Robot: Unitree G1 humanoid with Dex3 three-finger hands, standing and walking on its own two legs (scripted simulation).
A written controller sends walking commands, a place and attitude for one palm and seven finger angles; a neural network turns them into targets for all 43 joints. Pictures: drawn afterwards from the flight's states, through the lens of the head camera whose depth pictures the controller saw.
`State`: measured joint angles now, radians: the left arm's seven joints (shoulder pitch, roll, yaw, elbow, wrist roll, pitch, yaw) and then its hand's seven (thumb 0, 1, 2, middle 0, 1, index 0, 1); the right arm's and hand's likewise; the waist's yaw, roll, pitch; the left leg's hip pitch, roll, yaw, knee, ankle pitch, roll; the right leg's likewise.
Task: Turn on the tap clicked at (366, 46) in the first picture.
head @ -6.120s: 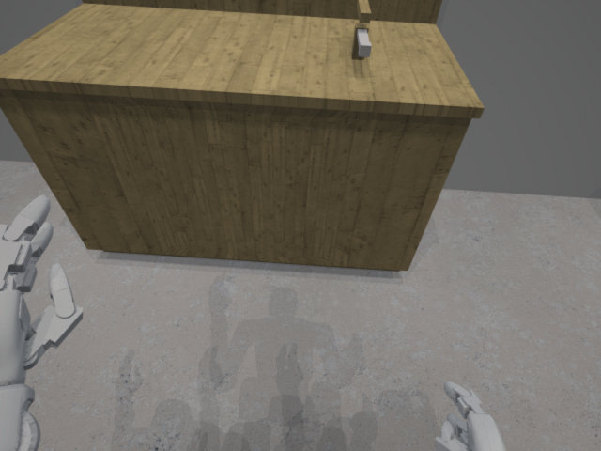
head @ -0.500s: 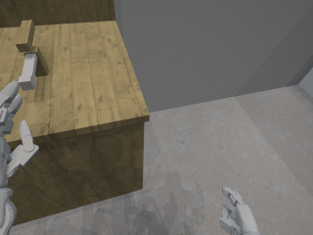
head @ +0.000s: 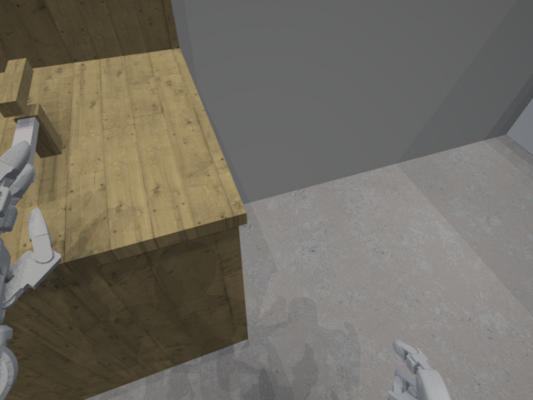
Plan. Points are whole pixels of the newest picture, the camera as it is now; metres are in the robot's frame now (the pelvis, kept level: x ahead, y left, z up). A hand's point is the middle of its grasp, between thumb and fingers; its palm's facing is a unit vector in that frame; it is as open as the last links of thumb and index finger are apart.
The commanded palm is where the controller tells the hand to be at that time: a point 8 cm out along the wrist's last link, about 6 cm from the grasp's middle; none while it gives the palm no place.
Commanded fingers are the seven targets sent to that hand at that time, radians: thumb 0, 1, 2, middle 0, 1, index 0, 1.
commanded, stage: shuffle to correct the standing spot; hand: left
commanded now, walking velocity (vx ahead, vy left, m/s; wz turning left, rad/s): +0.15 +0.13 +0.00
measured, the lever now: (19, 172) +0.39 +0.38 +0.14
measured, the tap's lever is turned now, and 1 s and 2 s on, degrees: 0 0 0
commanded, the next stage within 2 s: come to a stop and stand still in 0.20 s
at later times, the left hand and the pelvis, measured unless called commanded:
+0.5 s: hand out of the picture +0.26 +0.31 +0.20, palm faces +0.41 -0.82 -0.40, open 7.5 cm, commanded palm +0.21 +0.35 +0.20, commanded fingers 0.00 0.90 0.90 -0.20 -0.30 -0.20 -0.30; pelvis +0.04 +0.07 +0.01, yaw -1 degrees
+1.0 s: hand out of the picture +0.27 +0.31 +0.18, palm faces +0.39 -0.84 -0.37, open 7.4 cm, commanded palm +0.22 +0.34 +0.20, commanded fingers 0.00 0.90 0.90 -0.20 -0.30 -0.20 -0.30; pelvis +0.05 +0.07 +0.02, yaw -2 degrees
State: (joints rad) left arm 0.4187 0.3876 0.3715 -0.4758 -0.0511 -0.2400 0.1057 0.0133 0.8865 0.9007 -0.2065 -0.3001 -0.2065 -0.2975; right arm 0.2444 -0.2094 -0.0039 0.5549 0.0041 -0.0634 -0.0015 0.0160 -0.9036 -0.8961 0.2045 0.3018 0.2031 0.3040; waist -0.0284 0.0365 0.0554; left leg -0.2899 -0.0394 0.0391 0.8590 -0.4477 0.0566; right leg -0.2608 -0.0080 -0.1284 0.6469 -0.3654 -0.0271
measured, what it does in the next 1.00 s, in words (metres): steps on the spot: left foot, then right foot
